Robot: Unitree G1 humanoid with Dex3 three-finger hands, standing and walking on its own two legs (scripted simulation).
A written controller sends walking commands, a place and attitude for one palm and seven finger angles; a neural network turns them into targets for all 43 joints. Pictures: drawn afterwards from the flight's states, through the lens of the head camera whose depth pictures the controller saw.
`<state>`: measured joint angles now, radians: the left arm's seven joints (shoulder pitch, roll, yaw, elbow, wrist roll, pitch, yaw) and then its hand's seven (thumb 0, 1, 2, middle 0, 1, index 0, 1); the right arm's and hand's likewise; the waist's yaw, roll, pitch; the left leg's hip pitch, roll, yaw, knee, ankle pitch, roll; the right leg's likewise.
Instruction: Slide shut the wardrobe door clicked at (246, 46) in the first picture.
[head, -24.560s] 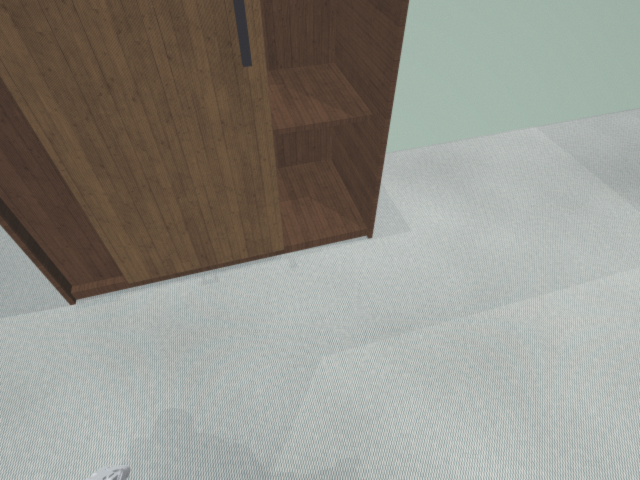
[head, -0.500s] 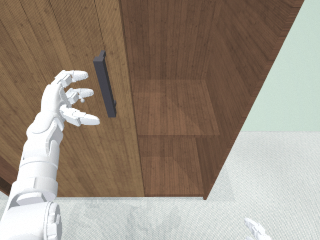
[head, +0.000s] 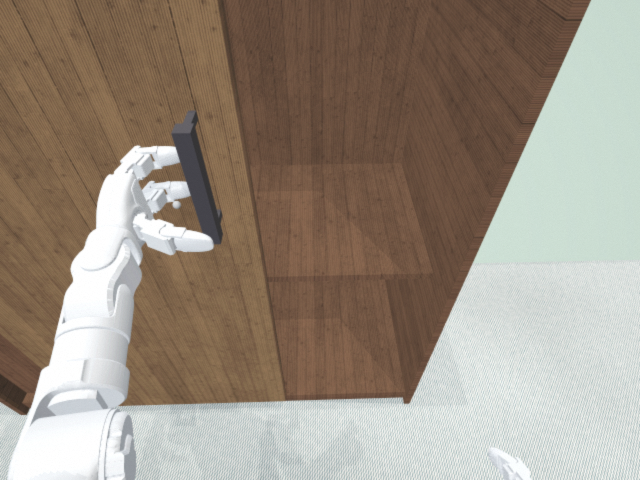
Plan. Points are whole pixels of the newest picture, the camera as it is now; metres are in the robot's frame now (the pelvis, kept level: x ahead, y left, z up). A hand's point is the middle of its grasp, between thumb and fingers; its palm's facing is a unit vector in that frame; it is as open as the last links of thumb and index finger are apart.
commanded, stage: feel for the door with the fingertips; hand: left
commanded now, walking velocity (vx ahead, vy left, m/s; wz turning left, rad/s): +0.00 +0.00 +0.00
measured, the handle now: (203, 181) +0.46 +0.18 +0.15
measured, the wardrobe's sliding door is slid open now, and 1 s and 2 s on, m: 0.37 0.37 0.37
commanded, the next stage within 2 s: slide the fingers in behind the handle in 0.42 s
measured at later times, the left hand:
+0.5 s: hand (181, 195) +0.41 +0.19 +0.16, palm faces +0.09 -1.00 +0.00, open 13.8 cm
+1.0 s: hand (190, 200) +0.41 +0.18 +0.16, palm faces +0.07 -1.00 +0.00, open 14.0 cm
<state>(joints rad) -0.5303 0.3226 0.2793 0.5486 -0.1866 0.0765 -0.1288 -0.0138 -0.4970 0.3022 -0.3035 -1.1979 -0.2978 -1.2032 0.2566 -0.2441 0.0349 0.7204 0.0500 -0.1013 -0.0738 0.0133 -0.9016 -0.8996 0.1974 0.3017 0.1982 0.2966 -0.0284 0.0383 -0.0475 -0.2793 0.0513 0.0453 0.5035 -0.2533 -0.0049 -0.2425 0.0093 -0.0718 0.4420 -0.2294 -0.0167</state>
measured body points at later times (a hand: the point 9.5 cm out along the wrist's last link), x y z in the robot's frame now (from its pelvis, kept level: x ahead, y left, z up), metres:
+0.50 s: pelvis -0.01 +0.00 +0.00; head +0.00 -0.01 +0.45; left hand +0.40 +0.25 +0.16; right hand +0.10 -0.25 -0.11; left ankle +0.00 +0.12 -0.74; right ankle +0.00 -0.11 -0.74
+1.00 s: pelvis -0.01 +0.00 +0.00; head -0.01 +0.00 +0.45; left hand +0.40 +0.23 +0.16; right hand +0.09 -0.25 -0.11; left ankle +0.00 +0.12 -0.74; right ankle +0.00 -0.11 -0.74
